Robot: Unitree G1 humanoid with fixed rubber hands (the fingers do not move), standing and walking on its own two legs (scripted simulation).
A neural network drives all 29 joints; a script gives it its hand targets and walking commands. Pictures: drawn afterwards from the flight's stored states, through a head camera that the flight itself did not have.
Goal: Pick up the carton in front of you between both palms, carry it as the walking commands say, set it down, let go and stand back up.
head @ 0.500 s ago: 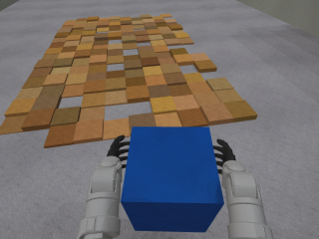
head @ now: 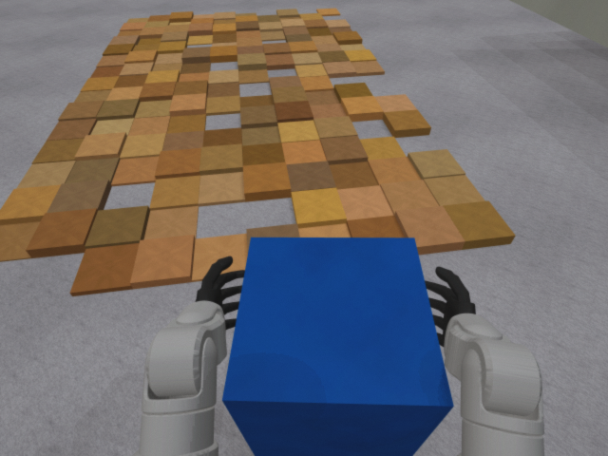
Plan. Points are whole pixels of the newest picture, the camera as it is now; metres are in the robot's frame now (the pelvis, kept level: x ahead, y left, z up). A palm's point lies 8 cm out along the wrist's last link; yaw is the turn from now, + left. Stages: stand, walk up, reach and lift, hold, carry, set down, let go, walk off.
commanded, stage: carry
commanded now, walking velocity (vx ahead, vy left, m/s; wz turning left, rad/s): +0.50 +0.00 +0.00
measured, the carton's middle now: (331, 354) +0.25 -0.01 +0.01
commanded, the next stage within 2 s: none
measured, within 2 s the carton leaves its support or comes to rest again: neither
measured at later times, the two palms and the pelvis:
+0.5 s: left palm (222, 162) +0.58 +0.18 +0.09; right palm (386, 171) +0.55 -0.11 +0.09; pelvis +0.30 +0.06 +0.01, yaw -3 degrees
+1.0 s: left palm (257, 67) +0.96 +0.16 +0.11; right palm (375, 69) +0.97 -0.14 +0.10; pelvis +0.62 +0.00 +0.00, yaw +0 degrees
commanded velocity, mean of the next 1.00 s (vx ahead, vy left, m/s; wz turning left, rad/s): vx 0.50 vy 0.00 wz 0.00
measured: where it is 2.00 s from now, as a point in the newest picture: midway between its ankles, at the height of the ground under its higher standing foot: (311, 223)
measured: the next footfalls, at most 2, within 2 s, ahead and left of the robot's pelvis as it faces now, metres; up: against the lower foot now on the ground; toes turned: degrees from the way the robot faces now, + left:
left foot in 0.24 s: +0.31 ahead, +0.13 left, +0.00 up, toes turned +12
right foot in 0.72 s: +0.64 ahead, -0.08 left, +0.00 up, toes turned -12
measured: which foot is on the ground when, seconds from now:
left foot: up 0.00-0.22, down 0.24-0.72, up 0.74-1.00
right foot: down 0.00-0.26, up 0.28-0.70, down 0.72-1.00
